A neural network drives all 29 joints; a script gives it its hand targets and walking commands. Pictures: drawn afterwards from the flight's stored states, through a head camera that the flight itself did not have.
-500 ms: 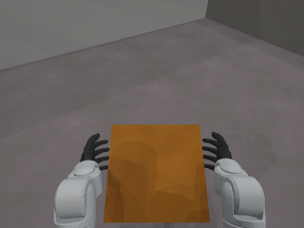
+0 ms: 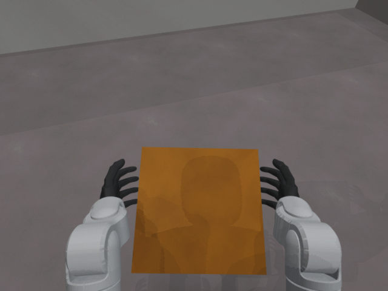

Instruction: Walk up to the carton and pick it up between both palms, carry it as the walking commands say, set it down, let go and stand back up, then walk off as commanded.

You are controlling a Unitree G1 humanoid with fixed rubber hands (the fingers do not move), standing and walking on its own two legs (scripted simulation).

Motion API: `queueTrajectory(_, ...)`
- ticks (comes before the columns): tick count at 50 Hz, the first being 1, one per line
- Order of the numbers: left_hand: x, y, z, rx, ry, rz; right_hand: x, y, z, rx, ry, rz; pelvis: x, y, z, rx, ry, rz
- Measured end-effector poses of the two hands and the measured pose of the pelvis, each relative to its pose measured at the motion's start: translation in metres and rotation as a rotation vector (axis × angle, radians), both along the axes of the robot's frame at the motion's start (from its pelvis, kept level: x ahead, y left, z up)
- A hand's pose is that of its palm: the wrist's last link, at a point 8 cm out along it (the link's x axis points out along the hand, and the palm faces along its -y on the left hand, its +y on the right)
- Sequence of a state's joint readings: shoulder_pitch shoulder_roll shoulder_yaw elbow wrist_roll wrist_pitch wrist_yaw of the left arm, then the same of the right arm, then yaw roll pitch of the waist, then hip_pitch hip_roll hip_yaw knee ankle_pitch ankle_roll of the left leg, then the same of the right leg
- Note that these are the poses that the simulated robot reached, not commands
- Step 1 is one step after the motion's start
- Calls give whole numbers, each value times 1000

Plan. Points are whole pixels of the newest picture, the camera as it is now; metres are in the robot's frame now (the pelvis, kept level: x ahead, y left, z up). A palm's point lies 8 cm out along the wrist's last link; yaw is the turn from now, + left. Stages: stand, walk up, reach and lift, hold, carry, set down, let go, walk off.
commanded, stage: carry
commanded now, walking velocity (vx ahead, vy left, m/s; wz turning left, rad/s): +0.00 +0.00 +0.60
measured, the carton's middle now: (198, 207) +0.30 +0.01 +0.00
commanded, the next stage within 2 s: none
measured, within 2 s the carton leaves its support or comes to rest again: neither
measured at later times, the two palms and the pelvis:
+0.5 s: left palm (48, 282) +0.14 +0.22 +0.08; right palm (236, 210) +0.25 -0.06 +0.09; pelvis -0.05 -0.01 -0.01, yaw +19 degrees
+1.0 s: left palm out of the picture +0.04 +0.22 +0.12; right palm (223, 231) +0.21 -0.03 +0.11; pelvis -0.09 -0.04 +0.02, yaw +35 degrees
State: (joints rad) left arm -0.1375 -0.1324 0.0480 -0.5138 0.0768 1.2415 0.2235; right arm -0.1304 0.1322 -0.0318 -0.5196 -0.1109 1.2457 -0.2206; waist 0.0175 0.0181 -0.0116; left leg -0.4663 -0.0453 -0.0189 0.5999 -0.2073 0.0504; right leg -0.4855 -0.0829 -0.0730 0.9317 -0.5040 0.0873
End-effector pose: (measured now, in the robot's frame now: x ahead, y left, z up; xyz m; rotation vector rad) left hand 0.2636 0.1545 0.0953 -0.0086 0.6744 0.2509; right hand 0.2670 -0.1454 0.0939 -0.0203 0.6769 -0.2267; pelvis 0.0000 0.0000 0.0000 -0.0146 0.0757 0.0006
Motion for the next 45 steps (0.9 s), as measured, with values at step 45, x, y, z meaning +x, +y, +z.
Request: queueTrajectory(45, -199, 54, 19, 54, 32, 483, -53, 93, 8, 60, 22, 495, -83, -40, 12, 63, -15, 551)
